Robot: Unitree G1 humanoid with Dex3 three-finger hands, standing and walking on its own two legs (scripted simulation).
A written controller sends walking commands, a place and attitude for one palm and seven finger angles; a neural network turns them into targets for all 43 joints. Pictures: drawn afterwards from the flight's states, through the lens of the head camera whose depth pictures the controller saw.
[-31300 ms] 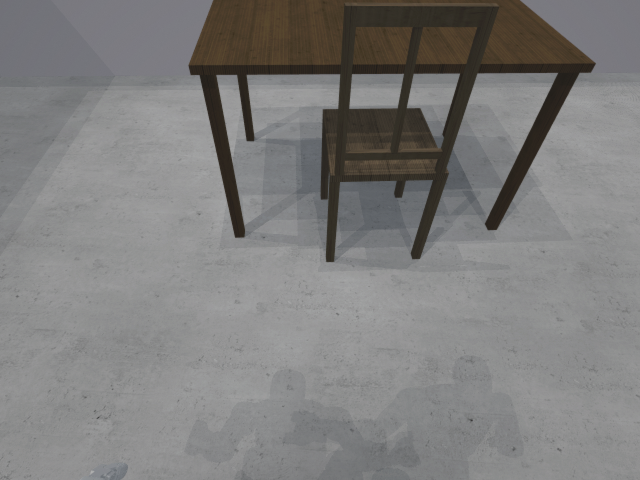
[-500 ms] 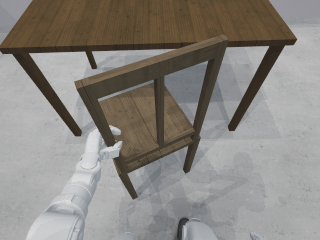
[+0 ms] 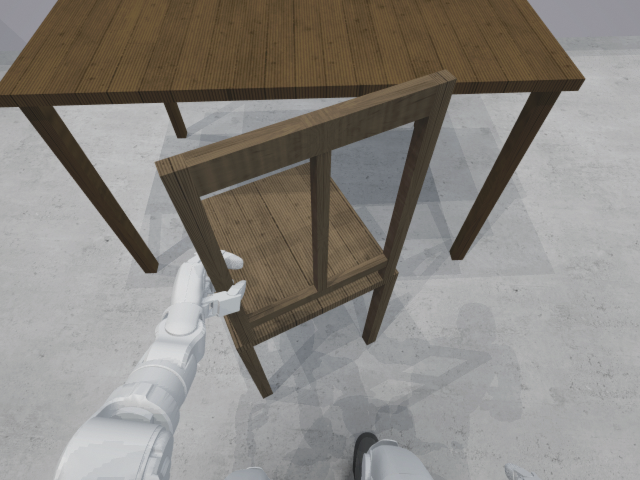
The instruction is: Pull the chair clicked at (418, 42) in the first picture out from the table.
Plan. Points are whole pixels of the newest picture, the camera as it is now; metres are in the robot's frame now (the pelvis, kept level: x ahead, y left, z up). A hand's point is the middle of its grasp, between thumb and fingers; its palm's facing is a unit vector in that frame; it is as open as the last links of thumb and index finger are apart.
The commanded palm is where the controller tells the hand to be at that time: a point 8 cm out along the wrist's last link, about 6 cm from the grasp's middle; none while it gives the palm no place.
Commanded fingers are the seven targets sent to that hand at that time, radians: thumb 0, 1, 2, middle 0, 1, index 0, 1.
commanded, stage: step backward, pulling the chair out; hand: left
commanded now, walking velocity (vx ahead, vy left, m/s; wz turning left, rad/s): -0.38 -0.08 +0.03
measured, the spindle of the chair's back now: (320, 233) +0.47 +0.01 -0.04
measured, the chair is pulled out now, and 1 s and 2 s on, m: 0.24 0.27 0.27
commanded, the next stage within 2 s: stop walking, hand still on the chair in 0.44 s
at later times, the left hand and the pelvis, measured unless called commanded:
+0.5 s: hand (230, 296) +0.36 +0.14 -0.05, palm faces +0.03 -0.97 -0.22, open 6.0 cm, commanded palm +0.37 +0.19 -0.04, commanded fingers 0.00 0.90 0.90 -0.50 -1.45 -0.50 -1.45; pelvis +0.00 -0.01 +0.00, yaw +0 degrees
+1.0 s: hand (233, 313) +0.33 +0.13 -0.05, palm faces +0.07 -0.98 -0.20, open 5.9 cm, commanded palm +0.31 +0.18 -0.03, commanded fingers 0.00 0.90 0.90 -0.50 -1.45 -0.50 -1.45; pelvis +0.05 -0.01 +0.01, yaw -1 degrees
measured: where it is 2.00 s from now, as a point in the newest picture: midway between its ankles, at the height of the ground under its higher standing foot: outside the picture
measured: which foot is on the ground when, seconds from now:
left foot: down 0.00-1.00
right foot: down 0.00-1.00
